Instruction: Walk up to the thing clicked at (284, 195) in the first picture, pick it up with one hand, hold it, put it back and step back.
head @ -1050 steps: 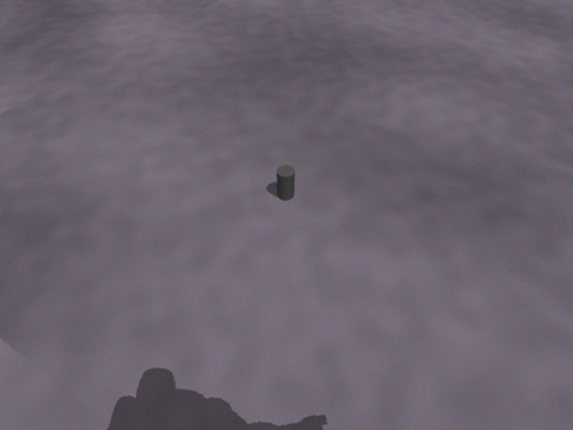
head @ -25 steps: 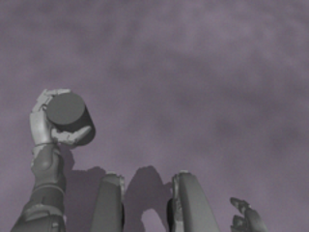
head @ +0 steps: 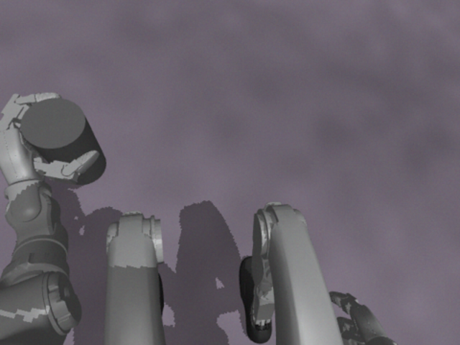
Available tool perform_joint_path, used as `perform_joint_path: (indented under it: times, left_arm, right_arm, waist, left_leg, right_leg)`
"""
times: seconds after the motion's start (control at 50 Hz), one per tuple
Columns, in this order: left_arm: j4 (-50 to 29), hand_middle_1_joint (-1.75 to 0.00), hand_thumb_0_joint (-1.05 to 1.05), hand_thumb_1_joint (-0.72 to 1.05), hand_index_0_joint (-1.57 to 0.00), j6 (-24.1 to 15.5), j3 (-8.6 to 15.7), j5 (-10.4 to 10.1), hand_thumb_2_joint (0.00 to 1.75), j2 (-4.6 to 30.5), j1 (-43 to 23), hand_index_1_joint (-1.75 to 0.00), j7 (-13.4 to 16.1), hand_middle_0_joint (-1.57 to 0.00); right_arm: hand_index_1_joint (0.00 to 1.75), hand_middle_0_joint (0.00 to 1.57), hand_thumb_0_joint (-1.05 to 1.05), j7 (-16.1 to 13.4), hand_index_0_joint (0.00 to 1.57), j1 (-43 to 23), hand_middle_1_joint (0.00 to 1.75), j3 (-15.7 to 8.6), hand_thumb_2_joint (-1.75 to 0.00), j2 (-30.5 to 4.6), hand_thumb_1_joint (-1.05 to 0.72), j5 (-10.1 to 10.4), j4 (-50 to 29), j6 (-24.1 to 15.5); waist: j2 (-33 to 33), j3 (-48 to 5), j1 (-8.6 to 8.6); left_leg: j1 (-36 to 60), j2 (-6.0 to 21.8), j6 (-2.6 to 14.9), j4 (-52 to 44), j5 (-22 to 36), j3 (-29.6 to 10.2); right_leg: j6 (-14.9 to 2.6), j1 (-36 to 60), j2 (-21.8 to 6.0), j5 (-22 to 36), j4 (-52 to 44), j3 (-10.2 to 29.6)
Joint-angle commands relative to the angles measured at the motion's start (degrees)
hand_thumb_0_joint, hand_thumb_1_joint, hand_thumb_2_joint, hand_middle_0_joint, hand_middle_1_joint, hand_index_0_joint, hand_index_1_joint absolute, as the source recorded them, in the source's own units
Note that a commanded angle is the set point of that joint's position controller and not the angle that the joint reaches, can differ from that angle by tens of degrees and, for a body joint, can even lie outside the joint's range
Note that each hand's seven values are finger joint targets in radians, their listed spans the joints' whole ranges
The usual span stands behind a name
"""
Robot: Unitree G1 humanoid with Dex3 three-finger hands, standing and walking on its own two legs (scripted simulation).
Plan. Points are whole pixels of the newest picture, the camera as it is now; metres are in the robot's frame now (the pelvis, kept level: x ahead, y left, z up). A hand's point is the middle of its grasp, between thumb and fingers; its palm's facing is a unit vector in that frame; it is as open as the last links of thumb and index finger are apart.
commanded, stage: crouch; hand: left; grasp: from the side
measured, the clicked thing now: (70, 146) +0.44 +0.25 -0.08
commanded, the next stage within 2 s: lower in 0.66 s
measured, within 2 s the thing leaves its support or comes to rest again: neither
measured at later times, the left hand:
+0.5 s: hand (79, 151) +0.45 +0.26 -0.14, palm faces +0.26 -0.97 -0.03, open 11.4 cm
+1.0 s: hand (88, 159) +0.46 +0.26 -0.20, palm faces +0.26 -0.97 -0.01, open 11.4 cm
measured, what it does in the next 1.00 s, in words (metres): lowers itself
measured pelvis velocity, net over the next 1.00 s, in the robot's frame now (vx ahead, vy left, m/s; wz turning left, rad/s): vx -0.01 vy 0.01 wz -0.11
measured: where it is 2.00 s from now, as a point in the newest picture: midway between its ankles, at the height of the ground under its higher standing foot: (204, 321)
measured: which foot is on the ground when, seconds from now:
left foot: down 0.00-1.00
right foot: down 0.00-1.00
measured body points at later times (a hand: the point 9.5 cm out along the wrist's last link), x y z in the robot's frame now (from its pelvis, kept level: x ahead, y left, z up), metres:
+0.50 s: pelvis +0.00 +0.01 -0.07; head +0.22 +0.08 +0.32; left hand +0.44 +0.31 -0.14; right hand +0.09 -0.27 -0.17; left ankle +0.09 +0.14 -0.35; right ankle +0.10 -0.13 -0.35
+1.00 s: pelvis -0.01 +0.01 -0.09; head +0.22 +0.11 +0.29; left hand +0.44 +0.31 -0.20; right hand +0.09 -0.26 -0.17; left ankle +0.09 +0.14 -0.35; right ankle +0.10 -0.13 -0.35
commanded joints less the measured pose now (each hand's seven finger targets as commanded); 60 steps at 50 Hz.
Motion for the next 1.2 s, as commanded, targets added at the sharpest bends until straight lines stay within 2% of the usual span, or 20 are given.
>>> perform_joint_path:
  times: [0.0, 0.04, 0.08, 0.18, 0.22, 0.24, 0.28, 0.34, 0.42, 0.44, 0.5, 0.54, 0.58, 0.66, 0.72, 0.76, 0.86, 0.92, 1.0, 1.18]
  left_arm:
    - [-14.12, -1.3, 0.0, 0.05, -1.15, -6.17, 0.99, -1.47, 1.21, 14.38, -22.96, -1.32, -1.0, -1.15]
    - [-10.57, -1.3, 0.0, 0.06, -1.15, -5.81, 0.78, -1.53, 1.21, 13.82, -21.98, -1.32, -1.11, -1.14]
    - [-13.88, -1.31, 0.0, 0.04, -1.16, -6.36, 3.13, -1.5, 1.21, 18.97, -24.83, -1.32, -0.86, -1.16]
    - [-11.51, -1.31, 0.0, 0.08, -1.16, -6.1, 3.29, -1.45, 1.21, 17.57, -21.77, -1.32, -1.1, -1.15]
    - [-12.73, -1.3, 0.0, 0.08, -1.15, -6.45, 4.45, -1.17, 1.22, 20.04, -22.08, -1.31, -1.07, -1.15]
    - [-12.46, -1.32, 0.0, 0.07, -1.16, -6.39, 3.28, -1.08, 1.22, 19.04, -23.09, -1.32, -1.16, -1.15]
    - [-12.59, -1.32, 0.0, 0.09, -1.17, -6.39, 5.43, -1.14, 1.23, 20.68, -20.93, -1.33, -0.98, -1.16]
    - [-11.89, -1.32, 0.0, 0.13, -1.17, -6.39, 3.83, -0.5, 1.22, 19.49, -19.9, -1.32, -1.83, -1.16]
    - [-11.61, -1.33, 0.0, 0.13, -1.19, -6.67, 5.66, -1.48, 1.23, 21.35, -19.42, -1.34, -2.17, -1.18]
    - [-12.36, -1.33, 0.0, 0.12, -1.19, -6.89, 4.6, -1.54, 1.23, 21.6, -20.21, -1.34, -2.49, -1.18]
    - [-12.54, -1.33, 0.0, 0.13, -1.18, -7.1, 5.24, -1.5, 1.23, 23.09, -19.86, -1.33, -2.48, -1.17]
    - [-12.2, -1.33, 0.0, 0.15, -1.18, -7.18, 3.99, -1.67, 1.23, 21.2, -20.13, -1.34, -2.47, -1.17]
    - [-13.29, -1.33, 0.0, 0.13, -1.19, -7.62, 5.28, -1.87, 1.23, 23.01, -20.75, -1.34, -2.06, -1.18]
    - [-12.08, -1.32, 0.0, 0.11, -1.18, -7.76, 4.25, -1.09, 1.21, 23.37, -19.44, -1.32, -1.94, -1.16]
    - [-11.09, -1.34, 0.0, 0.09, -1.2, -7.83, 3.62, -1.32, 1.22, 21.84, -19.24, -1.34, -1.44, -1.18]
    - [-12.38, -1.36, 0.0, 0.07, -1.22, -8.13, 4.45, -0.99, 1.19, 24.3, -19.95, -1.36, -0.99, -1.2]
    - [-4.16, -1.36, 0.0, 0.04, -1.21, -9.17, 3.26, -0.98, 1.19, 22.64, -17.92, -1.35, 0.23, -1.2]
    - [-3.93, -1.37, 0.0, 0.06, -1.24, -10.97, 4.32, -0.5, 1.19, 26.56, -20.06, -1.36, 0.89, -1.22]
    - [-4.0, -1.35, 0.0, 0.11, -1.23, -13.37, 6.24, -0.38, 1.18, 30.0, -20.48, -1.34, 1.73, -1.2]
    - [-0.4, -1.31, 0.0, 0.09, -1.17, -15.92, 5.71, 1.07, 1.15, 32.87, -18.93, -1.3, 3.51, -1.15]
  right_arm:
    - [0.3, 0.2, 0.0, -0.64, 0.2, 6.78, 0.3, -3.43, -0.92, -13.18, -0.93, -0.13, -2.7, -0.36]
    - [0.3, 0.2, 0.0, -0.56, 0.2, 6.6, 0.3, -2.64, -0.91, -13.5, -0.93, -0.4, -2.24, -0.29]
    - [0.3, 0.2, 0.0, -0.7, 0.2, 6.49, 0.3, -2.11, -0.91, -14.02, -0.93, -0.7, -2.33, 0.0]
    - [0.3, 0.2, 0.0, -0.37, 0.2, 6.29, 0.3, -1.14, -0.91, -15.0, -0.92, -1.35, -2.6, 0.61]
    - [0.3, 0.2, 0.0, -0.32, 0.2, 6.03, 0.3, -0.63, -0.91, -15.3, -0.92, -1.69, -2.53, 0.76]
    - [0.3, 0.2, 0.0, -0.35, 0.2, 6.0, 0.3, -0.44, -0.91, -15.16, -0.92, -1.87, -2.36, 0.88]
    - [0.3, 0.2, 0.0, -0.05, 0.2, 5.76, 0.3, -0.16, -0.91, -16.29, -0.92, -2.04, -3.46, 1.03]
    - [0.3, 0.2, 0.0, 0.17, 0.2, 5.53, 0.3, 0.3, -0.91, -16.99, -0.92, -2.62, -3.17, 1.48]
    - [0.3, 0.2, 0.0, 0.48, 0.2, 5.47, 0.3, 1.4, -0.91, -17.48, -0.92, -3.11, -3.63, 1.86]
    - [0.3, 0.2, 0.0, 0.5, 0.2, 5.19, 0.3, 1.8, -0.91, -17.12, -0.92, -3.3, -3.3, 1.97]
    - [0.3, 0.2, 0.0, 0.57, 0.2, 4.69, 0.3, 2.3, -0.91, -17.51, -0.92, -3.69, -3.78, 2.05]
    - [0.3, 0.2, 0.0, 0.65, 0.2, 4.25, 0.3, 2.54, -0.91, -17.94, -0.92, -3.89, -3.77, 2.06]
    - [0.3, 0.2, 0.0, 0.74, 0.2, 4.14, 0.3, 2.93, -0.91, -18.54, -0.93, -4.16, -4.02, 2.18]
    - [0.3, 0.2, 0.0, 0.85, 0.2, 3.3, 0.3, 3.57, -0.91, -19.06, -0.93, -4.69, -3.92, 2.41]
    - [0.3, 0.2, 0.0, 1.06, 0.2, 2.99, 0.3, 4.21, -0.91, -19.41, -0.93, -5.01, -4.38, 2.66]
    - [0.3, 0.2, 0.0, 1.16, 0.2, 2.16, 0.3, 4.52, -0.91, -19.95, -0.94, -5.22, -5.18, 2.66]
    - [0.3, 0.2, 0.0, 1.64, 0.2, 0.38, 0.3, 6.88, -0.91, -20.36, -0.93, -6.02, -6.22, 2.95]
    - [0.3, 0.2, 0.0, 1.79, 0.2, -1.37, 0.3, 8.07, -0.91, -21.13, -0.93, -6.75, -7.43, 2.72]
    - [0.3, 0.2, 0.0, 2.01, 0.2, -2.38, 0.3, 9.53, -0.91, -22.42, -0.93, -7.82, -8.08, 2.6]
    - [0.3, 0.2, 0.0, 2.21, 0.2, -4.99, 0.3, 12.46, -0.91, -24.53, -0.93, -10.03, -8.61, 2.92]
  waist:
    - [13.32, -38.22, -0.25]
    - [11.69, -35.67, -1.03]
    - [12.05, -36.61, -0.46]
    - [14.04, -34.95, -1.03]
    - [14.81, -34.09, -0.64]
    - [14.43, -33.62, -1.36]
    - [15.48, -34.59, -0.83]
    - [17.21, -33.3, -1.82]
    - [15.11, -33.05, -2.39]
    - [15.05, -33.05, -2.65]
    - [15.69, -32.7, -2.65]
    - [16.34, -31.05, -3.64]
    - [16.78, -31.32, -3.63]
    - [18.17, -30.46, -3.9]
    - [18.38, -28.42, -4.73]
    - [19.31, -28.65, -4.76]
    - [15.8, -23.43, -6.78]
    - [15.36, -22.23, -7.36]
    - [17.55, -23.06, -8.07]
    - [22.53, -19.23, -9.95]
  left_leg:
    - [24.47, -1.03, 2.6, -13.44, 3.63, 5.22]
    - [22.02, -1.06, 2.89, -11.67, 1.77, 4.86]
    - [19.74, -1.15, 3.12, -9.84, 1.65, 5.1]
    - [19.76, -0.89, 2.43, -8.16, 3.01, 3.97]
    - [18.38, -0.91, 2.53, -7.31, 2.74, 3.92]
    - [17.64, -0.88, 2.68, -6.47, 2.29, 4.05]
    - [18.72, -0.85, 2.24, -6.15, 5.11, 3.3]
    - [20.38, -0.57, 1.78, -5.47, 7.19, 2.37]
    - [17.39, -0.58, 2.21, -2.74, 6.73, 2.31]
    - [15.66, -0.59, 2.49, -1.71, 6.24, 2.73]
    - [15.35, -0.55, 2.49, -1.2, 5.47, 2.48]
    - [15.91, -0.43, 2.27, -1.04, 5.59, 1.97]
    - [16.37, -0.42, 2.11, -0.71, 6.08, 1.53]
    - [17.59, -0.19, 1.77, -0.21, 7.97, 1.05]
    - [17.48, -0.17, 1.6, -0.41, 6.96, 0.41]
    - [17.82, -0.06, 1.53, -0.19, 6.91, 0.05]
    - [14.29, 0.01, 1.79, 1.46, 5.81, -0.77]
    - [12.69, 0.1, 2.21, 2.3, 2.58, -1.03]
    - [15.44, 0.49, 1.65, 2.66, 4.25, -1.95]
    - [18.68, 1.35, 0.58, 2.93, 6.92, -3.93]
  right_leg:
    - [-3.02, 16.95, 1.96, 5.97, -11.41, -3.77]
    - [-2.76, 15.6, 2.05, 4.79, -10.43, -4.34]
    - [-2.57, 16.79, 2.24, 4.87, -9.64, -4.08]
    - [-2.81, 13.74, 2.47, 6.29, -6.48, -5.5]
    - [-2.76, 13.65, 2.55, 6.29, -5.79, -5.59]
    - [-2.64, 13.5, 2.7, 6.18, -5.7, -5.6]
    - [-2.79, 13.6, 2.66, 8.46, -4.1, -6.3]
    - [-2.96, 11.29, 2.62, 10.13, -2.41, -6.96]
    - [-2.46, 13.95, 3.04, 10.56, -2.23, -7.22]
    - [-2.25, 14.94, 3.14, 10.32, -2.25, -6.76]
    - [-2.19, 14.95, 3.32, 9.86, -2.17, -6.97]
    - [-2.36, 13.27, 3.33, 10.04, -1.38, -7.58]
    - [-2.31, 13.68, 3.29, 10.5, -1.1, -7.9]
    - [-2.54, 12.85, 3.39, 11.9, 0.17, -8.34]
    - [-2.56, 11.67, 3.36, 11.11, 0.31, -9.11]
    - [-2.6, 11.76, 3.41, 11.16, 0.72, -9.41]
    - [-2.27, 11.81, 3.73, 10.68, 0.83, -10.36]
    - [-2.07, 12.3, 4.03, 8.44, 0.47, -10.69]
    - [-1.95, 13.69, 4.19, 9.91, 1.64, -11.53]
    - [-2.0, 13.1, 4.34, 12.59, 3.35, -13.3]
